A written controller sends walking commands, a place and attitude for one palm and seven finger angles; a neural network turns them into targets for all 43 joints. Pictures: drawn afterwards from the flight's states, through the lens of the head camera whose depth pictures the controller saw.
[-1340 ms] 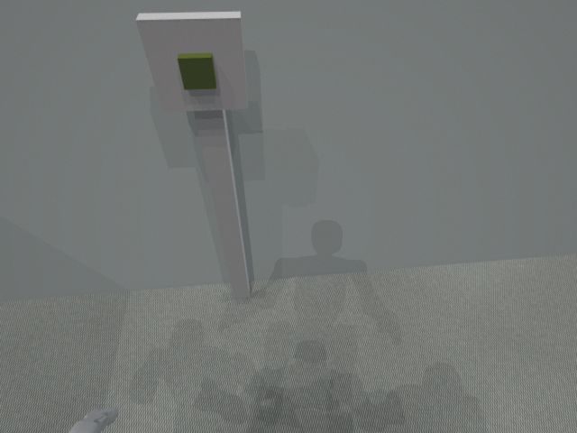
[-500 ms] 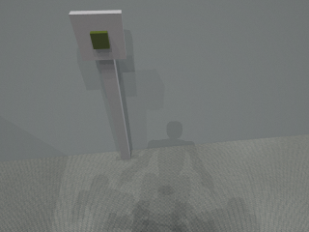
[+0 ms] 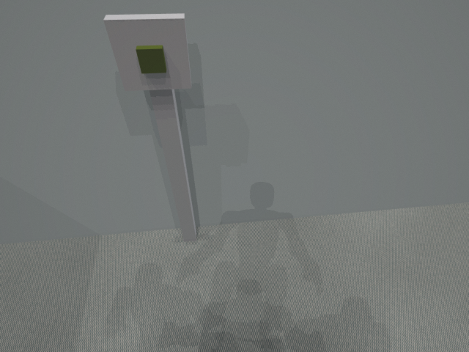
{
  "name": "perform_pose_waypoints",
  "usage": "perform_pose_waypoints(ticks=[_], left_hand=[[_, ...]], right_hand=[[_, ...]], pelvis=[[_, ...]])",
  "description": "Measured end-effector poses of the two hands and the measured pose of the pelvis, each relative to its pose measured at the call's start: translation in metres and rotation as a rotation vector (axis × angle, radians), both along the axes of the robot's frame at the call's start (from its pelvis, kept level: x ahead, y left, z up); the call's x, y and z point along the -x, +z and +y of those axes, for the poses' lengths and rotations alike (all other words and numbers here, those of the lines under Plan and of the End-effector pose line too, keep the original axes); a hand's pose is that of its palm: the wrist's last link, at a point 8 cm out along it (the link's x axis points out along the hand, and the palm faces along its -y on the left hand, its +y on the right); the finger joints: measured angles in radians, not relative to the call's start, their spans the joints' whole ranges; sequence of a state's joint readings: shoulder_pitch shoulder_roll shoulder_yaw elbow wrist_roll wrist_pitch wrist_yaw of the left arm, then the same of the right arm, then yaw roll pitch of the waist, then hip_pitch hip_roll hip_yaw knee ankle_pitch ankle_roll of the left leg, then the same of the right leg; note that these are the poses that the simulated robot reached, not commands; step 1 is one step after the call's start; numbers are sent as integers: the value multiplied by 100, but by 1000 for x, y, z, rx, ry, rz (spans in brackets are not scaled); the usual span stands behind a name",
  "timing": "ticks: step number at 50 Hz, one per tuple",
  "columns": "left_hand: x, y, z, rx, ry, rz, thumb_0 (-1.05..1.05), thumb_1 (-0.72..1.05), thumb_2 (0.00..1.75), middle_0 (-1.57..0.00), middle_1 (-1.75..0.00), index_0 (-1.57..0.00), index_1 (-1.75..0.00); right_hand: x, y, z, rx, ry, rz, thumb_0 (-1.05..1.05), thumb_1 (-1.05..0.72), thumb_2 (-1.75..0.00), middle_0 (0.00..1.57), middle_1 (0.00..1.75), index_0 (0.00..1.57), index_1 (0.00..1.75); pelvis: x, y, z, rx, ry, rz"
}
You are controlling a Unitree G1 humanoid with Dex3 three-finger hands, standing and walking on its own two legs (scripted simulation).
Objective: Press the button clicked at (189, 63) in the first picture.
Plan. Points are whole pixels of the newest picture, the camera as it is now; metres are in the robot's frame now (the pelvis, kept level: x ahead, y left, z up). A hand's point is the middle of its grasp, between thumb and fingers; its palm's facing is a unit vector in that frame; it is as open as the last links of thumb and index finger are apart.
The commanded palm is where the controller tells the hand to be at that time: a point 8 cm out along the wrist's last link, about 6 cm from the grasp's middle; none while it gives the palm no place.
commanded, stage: look at it before walking up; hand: left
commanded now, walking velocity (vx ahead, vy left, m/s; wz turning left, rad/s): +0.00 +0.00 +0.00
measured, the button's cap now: (152, 58) +0.69 +0.24 +0.16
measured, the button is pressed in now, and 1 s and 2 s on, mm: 0 0 0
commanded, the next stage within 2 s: turn to face it in 0.20 s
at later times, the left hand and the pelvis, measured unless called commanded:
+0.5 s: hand out of the picture +0.09 +0.25 -0.16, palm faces +0.00 -0.94 -0.34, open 7.4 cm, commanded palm none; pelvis +0.01 +0.00 +0.00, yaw +1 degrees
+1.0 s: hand out of the picture -0.01 +0.19 -0.19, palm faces +0.11 -0.97 -0.20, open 7.4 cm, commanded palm none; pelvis +0.02 +0.00 -0.01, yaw +6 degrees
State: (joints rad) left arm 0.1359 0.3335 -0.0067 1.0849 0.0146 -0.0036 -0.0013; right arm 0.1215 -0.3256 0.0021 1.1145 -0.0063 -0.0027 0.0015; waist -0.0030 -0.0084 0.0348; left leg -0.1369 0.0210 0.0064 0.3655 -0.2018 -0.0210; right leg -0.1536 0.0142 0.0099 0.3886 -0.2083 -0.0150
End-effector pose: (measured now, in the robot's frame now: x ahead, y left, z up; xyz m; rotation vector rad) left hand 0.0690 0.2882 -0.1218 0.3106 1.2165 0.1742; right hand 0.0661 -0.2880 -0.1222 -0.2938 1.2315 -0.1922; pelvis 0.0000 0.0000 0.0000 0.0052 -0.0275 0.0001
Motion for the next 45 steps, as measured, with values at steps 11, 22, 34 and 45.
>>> perform_pose_waypoints(ticks=[11,22,34,45], left_hand=[[-3,1,3,-4,4,4,1,91,90,-20,-30,-20,-30],[-9,2,4,-10,14,-12,1,91,90,-20,-30,-20,-30],[16,-14,-20,42,80,3,0,91,90,-20,-30,-20,-30],[72,-33,-39,125,163,102,0,91,90,-20,-30,-20,-30]], right_hand=[[-11,1,1,3,9,-9,0,-90,-90,20,30,20,30],[-20,1,1,2,21,-15,0,-90,-90,20,30,20,30],[-11,-17,33,-68,47,27,0,-90,-90,20,29,20,30],[21,-27,69,-126,58,109,0,-91,-90,20,29,20,30]], pelvis=[[-4,0,1,0,1,3],[-7,0,1,-1,15,4],[-1,-7,1,1,58,5],[0,-11,7,12,93,17]])
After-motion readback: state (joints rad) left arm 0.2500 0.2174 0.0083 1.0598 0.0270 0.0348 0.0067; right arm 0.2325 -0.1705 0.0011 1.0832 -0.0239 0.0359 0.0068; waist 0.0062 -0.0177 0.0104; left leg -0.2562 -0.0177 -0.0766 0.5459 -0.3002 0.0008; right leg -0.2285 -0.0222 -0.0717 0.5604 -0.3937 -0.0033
